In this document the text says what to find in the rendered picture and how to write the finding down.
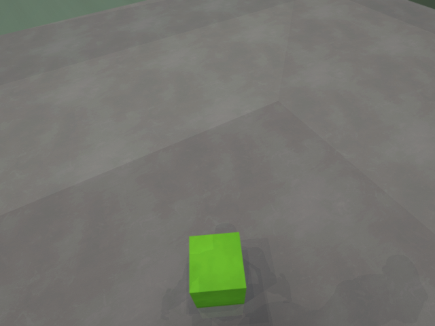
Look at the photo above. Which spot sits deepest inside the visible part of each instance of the carton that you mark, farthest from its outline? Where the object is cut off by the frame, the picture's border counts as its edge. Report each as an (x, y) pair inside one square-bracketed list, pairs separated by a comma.
[(217, 276)]

